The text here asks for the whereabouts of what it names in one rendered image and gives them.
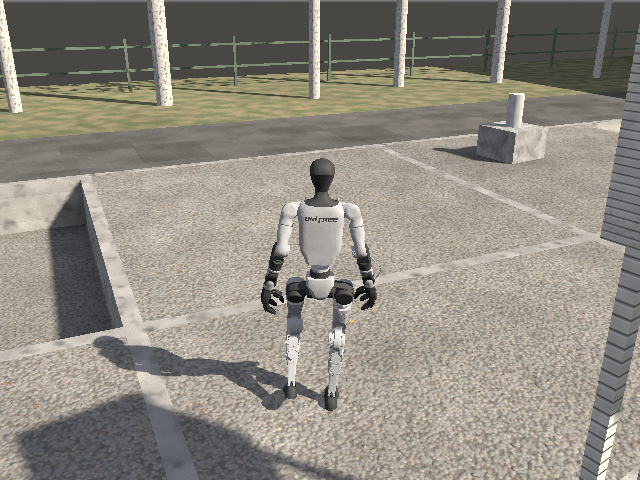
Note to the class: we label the left robot forearm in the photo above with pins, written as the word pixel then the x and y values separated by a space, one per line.
pixel 273 271

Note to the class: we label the right robot forearm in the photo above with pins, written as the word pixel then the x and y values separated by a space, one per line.
pixel 366 270

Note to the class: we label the robot left hand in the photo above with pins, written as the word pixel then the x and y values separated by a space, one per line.
pixel 266 299

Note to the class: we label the robot left foot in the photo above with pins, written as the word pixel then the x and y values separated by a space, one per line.
pixel 290 391

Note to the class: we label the right robot upper arm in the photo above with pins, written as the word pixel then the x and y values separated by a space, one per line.
pixel 352 212

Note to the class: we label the left robot upper arm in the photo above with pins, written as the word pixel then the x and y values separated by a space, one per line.
pixel 289 211

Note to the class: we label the right robot shin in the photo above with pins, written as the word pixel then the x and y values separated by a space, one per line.
pixel 335 365

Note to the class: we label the robot right hand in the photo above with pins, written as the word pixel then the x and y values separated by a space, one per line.
pixel 370 293

